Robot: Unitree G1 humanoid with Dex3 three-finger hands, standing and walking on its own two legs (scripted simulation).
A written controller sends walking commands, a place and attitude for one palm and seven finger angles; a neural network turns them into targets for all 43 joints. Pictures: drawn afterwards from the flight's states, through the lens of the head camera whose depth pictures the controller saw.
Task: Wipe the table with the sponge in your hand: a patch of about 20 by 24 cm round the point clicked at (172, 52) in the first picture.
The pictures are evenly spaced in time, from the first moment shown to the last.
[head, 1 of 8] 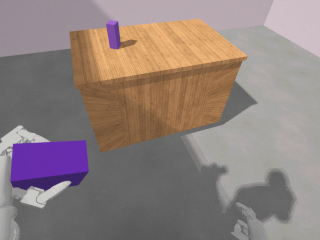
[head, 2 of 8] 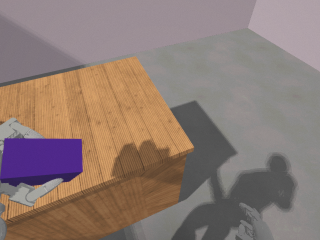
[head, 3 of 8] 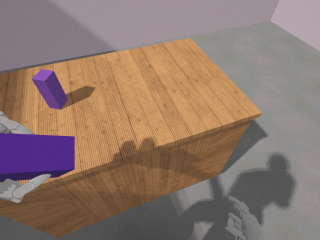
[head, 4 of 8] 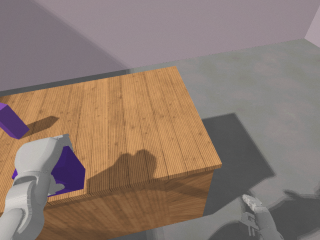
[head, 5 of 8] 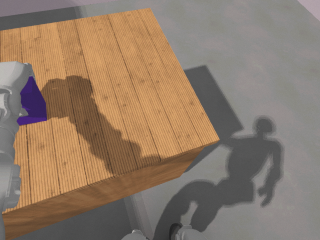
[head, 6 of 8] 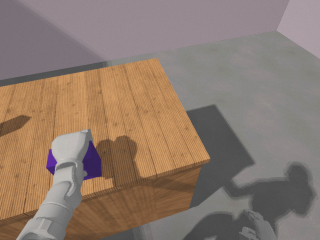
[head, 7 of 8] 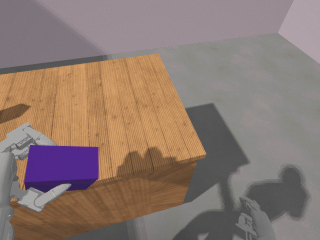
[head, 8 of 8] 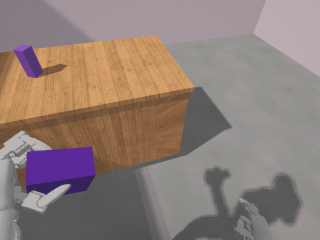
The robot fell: no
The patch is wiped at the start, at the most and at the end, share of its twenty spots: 0.00 1.00 1.00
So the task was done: yes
